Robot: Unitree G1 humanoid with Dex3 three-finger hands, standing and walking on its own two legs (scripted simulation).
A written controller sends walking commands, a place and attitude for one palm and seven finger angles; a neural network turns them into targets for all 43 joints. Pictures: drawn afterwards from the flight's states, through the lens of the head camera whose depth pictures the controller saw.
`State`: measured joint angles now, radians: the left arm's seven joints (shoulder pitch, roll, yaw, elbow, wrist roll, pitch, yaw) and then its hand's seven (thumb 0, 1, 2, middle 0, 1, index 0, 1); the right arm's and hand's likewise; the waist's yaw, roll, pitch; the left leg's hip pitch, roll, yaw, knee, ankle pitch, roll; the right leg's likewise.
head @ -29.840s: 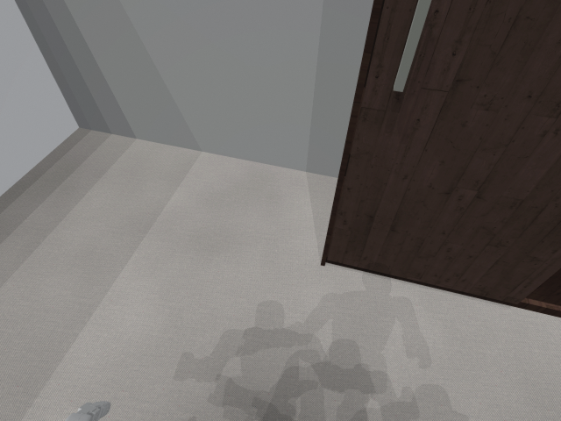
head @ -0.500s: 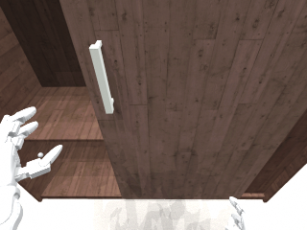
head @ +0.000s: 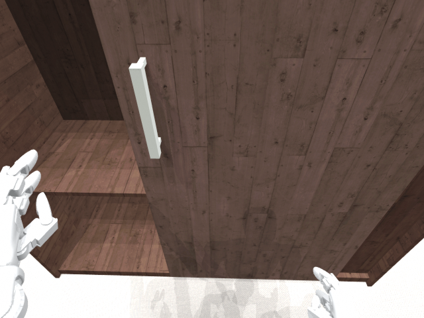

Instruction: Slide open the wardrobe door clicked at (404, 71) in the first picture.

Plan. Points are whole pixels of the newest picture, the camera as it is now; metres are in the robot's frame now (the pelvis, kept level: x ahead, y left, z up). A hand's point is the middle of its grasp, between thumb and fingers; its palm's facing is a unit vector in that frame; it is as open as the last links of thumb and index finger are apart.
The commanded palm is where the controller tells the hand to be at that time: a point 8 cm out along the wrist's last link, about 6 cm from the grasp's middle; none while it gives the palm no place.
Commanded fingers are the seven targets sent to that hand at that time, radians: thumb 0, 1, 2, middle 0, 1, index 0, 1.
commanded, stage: draw the hand back to the body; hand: left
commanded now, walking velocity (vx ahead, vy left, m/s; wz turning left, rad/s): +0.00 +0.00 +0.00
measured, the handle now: (149, 111) +0.45 +0.20 +0.19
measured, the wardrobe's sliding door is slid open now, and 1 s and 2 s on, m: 0.54 0.54 0.54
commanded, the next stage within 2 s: step back with the hand held close in 0.04 s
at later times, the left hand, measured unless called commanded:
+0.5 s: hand (47, 230) +0.18 +0.27 +0.15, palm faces +0.36 -0.81 -0.46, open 7.4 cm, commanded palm +0.12 +0.31 +0.17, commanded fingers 0.00 0.90 0.90 -0.20 -0.30 -0.20 -0.30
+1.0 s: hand out of the picture +0.08 +0.30 +0.16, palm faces +0.50 -0.77 -0.39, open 7.4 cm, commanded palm +0.02 +0.33 +0.17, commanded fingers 0.00 0.90 0.90 -0.20 -0.30 -0.20 -0.30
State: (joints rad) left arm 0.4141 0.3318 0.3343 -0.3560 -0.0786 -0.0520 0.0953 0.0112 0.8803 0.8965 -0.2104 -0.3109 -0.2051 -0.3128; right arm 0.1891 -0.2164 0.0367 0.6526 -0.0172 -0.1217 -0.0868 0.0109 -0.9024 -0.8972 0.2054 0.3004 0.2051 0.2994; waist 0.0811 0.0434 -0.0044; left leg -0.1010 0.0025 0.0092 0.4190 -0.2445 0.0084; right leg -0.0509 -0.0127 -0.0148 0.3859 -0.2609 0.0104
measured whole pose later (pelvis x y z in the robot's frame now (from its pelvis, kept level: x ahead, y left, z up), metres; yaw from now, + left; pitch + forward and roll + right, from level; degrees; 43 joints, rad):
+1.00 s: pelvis -0.11 +0.03 -0.02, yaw +3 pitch -1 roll -3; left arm 0.48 0.37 0.41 -0.48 -0.02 -0.27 0.14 0.01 0.89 0.90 -0.21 -0.30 -0.21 -0.31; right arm 0.23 -0.23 0.00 0.61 -0.01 -0.11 -0.07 0.01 -0.90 -0.90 0.21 0.30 0.21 0.30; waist 0.03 0.00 0.01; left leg -0.47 -0.01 -0.02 0.67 -0.30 0.03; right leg -0.35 0.01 0.02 0.54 -0.18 0.04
